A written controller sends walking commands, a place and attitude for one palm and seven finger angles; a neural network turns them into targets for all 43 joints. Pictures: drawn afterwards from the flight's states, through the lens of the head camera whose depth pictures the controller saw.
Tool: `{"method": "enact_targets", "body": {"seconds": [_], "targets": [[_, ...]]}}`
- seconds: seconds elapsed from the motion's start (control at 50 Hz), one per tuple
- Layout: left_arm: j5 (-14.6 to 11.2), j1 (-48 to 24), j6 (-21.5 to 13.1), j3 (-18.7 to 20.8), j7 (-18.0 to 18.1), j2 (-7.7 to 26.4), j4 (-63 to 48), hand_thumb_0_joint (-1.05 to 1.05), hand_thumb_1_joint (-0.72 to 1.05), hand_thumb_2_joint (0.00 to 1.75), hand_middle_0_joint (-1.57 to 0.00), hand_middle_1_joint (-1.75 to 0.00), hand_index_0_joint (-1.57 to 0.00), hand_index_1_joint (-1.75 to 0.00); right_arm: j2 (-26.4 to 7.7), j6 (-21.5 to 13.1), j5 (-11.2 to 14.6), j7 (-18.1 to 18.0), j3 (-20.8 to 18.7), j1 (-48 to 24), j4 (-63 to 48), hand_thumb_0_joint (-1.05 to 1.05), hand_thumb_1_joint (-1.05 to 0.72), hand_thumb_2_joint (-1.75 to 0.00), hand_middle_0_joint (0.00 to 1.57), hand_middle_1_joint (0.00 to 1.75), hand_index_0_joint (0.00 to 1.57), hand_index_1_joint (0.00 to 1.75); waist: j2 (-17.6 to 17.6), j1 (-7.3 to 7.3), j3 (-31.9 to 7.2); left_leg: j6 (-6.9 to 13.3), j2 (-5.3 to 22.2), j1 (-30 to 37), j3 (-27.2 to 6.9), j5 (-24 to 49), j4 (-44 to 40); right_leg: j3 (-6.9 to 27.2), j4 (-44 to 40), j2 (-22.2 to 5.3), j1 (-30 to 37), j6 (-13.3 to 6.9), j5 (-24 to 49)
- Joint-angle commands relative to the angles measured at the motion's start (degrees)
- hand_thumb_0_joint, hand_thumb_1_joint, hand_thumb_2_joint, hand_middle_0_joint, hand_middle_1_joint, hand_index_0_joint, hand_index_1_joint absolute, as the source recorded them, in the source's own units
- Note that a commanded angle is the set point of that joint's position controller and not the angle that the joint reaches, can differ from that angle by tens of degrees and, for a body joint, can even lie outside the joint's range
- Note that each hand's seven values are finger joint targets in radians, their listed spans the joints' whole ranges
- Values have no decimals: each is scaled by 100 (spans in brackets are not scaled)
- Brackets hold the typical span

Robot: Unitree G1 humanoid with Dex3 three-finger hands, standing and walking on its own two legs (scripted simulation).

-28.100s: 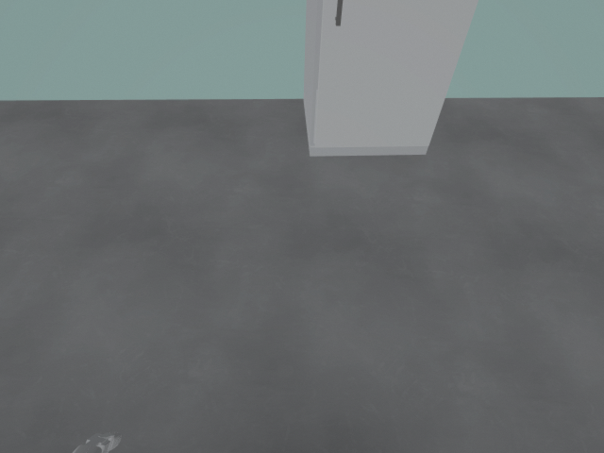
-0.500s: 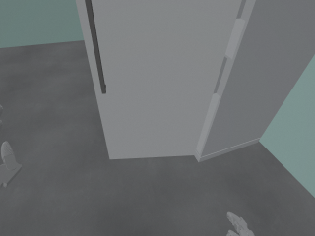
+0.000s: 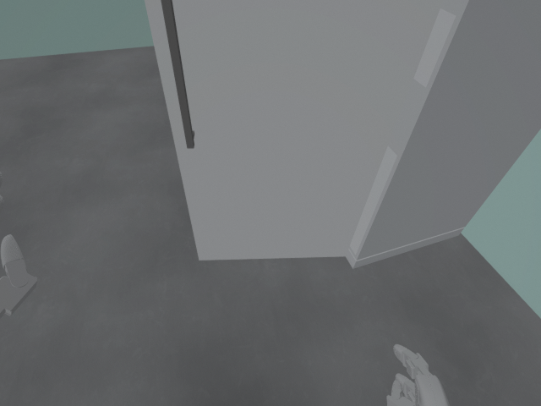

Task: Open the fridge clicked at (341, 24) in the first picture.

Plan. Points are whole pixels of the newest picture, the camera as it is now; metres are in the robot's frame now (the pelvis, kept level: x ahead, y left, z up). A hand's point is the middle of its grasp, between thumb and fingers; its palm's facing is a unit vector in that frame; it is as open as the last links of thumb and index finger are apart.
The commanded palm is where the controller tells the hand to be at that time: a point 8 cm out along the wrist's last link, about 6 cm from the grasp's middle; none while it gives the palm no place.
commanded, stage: stop stepping back and stand still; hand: left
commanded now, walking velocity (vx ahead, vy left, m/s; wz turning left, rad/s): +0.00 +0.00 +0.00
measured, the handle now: (177, 53) +0.74 +0.25 +0.17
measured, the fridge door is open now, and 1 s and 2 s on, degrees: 74 74 74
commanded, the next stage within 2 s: let the arm hang, fingers relaxed in 0.08 s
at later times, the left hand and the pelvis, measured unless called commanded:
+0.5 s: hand out of the picture +0.03 +0.19 -0.18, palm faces -0.06 -0.99 -0.15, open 7.3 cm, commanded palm none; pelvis -0.02 +0.01 +0.00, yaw +1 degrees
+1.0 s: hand out of the picture +0.04 +0.28 -0.15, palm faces -0.01 -0.93 -0.36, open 7.4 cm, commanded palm none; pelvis -0.02 +0.02 +0.01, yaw +1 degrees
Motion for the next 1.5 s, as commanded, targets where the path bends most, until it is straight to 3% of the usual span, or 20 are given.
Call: {"method": "enact_targets", "body": {"seconds": [0.0,0.08,0.14,0.16,0.18,0.2,0.26,0.32,0.38,0.46,0.48,0.54,0.56,0.58,0.76,0.94,1.18,1.32,1.48], "targets": [[-53,-118,-270,571,100,934,-1144,0,90,90,-20,-30,-20,-30,-745,-218,-18,-77,-298,-444,-840,0,-90,-90,20,30,20,30,407,15,-792,42,392,444,-478,1521,-435,554,-398,-513,185,-9,1989],[-68,-247,-221,680,108,1078,-1211,0,90,90,-20,-30,-20,-30,-759,-160,-39,-127,-283,-529,-878,0,-90,-90,20,30,20,30,447,31,-702,35,368,451,-485,1340,-578,523,-534,-461,89,14,1785],[-69,-257,-198,593,114,986,-1133,0,90,90,-20,-30,-20,-30,-710,-132,-36,-144,-245,-545,-900,0,-90,-90,20,30,20,30,530,35,-583,51,391,412,-522,1116,-740,460,-612,-396,24,45,1517],[357,-297,731,-1845,-691,82,3128,0,90,90,-20,-30,-20,-30,-1794,-365,54,367,-544,-1034,284,0,-90,-90,20,30,20,30,369,-134,-131,71,471,110,-483,2096,180,121,82,-809,-582,-13,2159],[374,-415,1173,-1762,-837,-26,3247,0,90,90,-20,-30,-20,-30,-1606,-88,0,362,-626,-552,355,0,-90,-90,20,30,20,30,372,-102,-555,6,531,478,-382,2202,34,472,-77,-792,-677,-58,1936],[362,-637,1247,-1806,-875,-26,3381,0,90,90,-20,-30,-20,-30,-1610,67,-44,345,-592,-361,338,0,-90,-90,20,30,20,30,204,-85,-527,125,592,332,-534,1984,-27,291,61,-675,-723,-95,1307],[375,-1057,1244,-1863,-949,196,4293,0,90,90,-20,-30,-20,-30,-1739,328,-113,337,-461,-643,377,0,-90,-90,20,30,20,30,-330,50,-221,367,673,-236,-976,1342,-394,230,237,-490,-569,-89,419],[378,-1350,1249,-1993,-928,294,5409,0,90,90,-20,-30,-20,-30,-1619,479,-175,344,-389,-626,609,0,-90,-90,20,30,20,30,-604,34,-204,294,458,-170,-914,995,-415,553,-95,-677,-446,-166,465],[364,-1580,1262,-2129,-894,334,6315,0,90,90,-20,-30,-20,-30,-1470,604,-184,336,-327,-534,916,0,-90,-90,20,30,20,30,-328,-43,-249,187,260,216,-773,656,-397,824,-518,-866,-574,-253,318],[319,-1541,1248,-2191,-891,222,7293,0,90,90,-20,-30,-20,-30,-1367,625,-170,274,-310,-422,1432,0,-90,-90,20,30,20,30,762,-23,-243,177,349,238,-863,143,-822,755,-673,-724,-348,-213,85],[321,-1484,1231,-2169,-890,299,7462,0,90,90,-20,-30,-20,-30,-1468,616,-147,256,-335,-415,1503,0,-90,-90,20,30,20,30,705,8,-247,187,378,286,-891,251,-812,725,-728,-716,-256,-220,215],[299,-1434,1213,-2133,-897,271,7940,0,90,90,-20,-30,-20,-30,-1495,592,-136,202,-384,-291,1814,0,-90,-90,20,30,20,30,1061,19,-255,214,462,256,-961,-44,-1035,651,-821,-700,-48,-254,270],[297,-1427,1204,-2131,-901,294,8071,0,90,90,-20,-30,-20,-30,-1528,591,-130,191,-403,-280,1893,0,-90,-90,20,30,20,30,1027,26,-191,213,465,209,-979,-157,-1076,654,-873,-696,-29,-260,243],[308,-1408,1193,-2120,-903,315,8162,0,90,90,-20,-30,-20,-30,-1606,590,-116,177,-435,-248,1936,0,-90,-90,20,30,20,30,720,28,-151,220,489,330,-1000,-98,-1063,644,-937,-695,-88,-267,265],[300,-1617,1182,-2173,-897,412,8673,0,90,90,-20,-30,-20,-30,-1761,598,-120,177,-491,-166,2376,0,-90,-90,20,30,20,30,174,-14,188,224,561,419,-1079,-516,-1438,640,-1201,-755,-241,-235,-71],[303,-2036,1143,-2196,-899,674,8646,0,90,90,-20,-30,-20,-30,-1896,553,-122,247,-469,-530,2463,0,-90,-90,20,30,20,30,-91,-1,205,195,560,629,-1020,0,-1607,614,-1279,-820,-180,-133,282],[292,-2360,1075,-2194,-890,803,8535,0,90,90,-20,-30,-20,-30,-2027,483,-102,259,-399,-891,2448,0,-90,-90,20,30,20,30,28,-8,-252,150,548,1154,-879,1483,-1450,600,-1323,-888,241,-77,1222],[280,-2433,1085,-2187,-882,785,8565,0,90,90,-20,-30,-20,-30,-2017,490,-102,238,-383,-930,2487,0,-90,-90,20,30,20,30,240,-24,-232,119,554,1226,-847,1636,-1457,579,-1389,-923,377,-82,1351],[273,-2348,1075,-2166,-864,784,8608,0,90,90,-20,-30,-20,-30,-2039,502,-83,211,-391,-896,2491,0,-90,-90,20,30,20,30,157,-29,-357,108,568,1417,-804,1959,-1356,583,-1396,-934,499,-104,1761]]}}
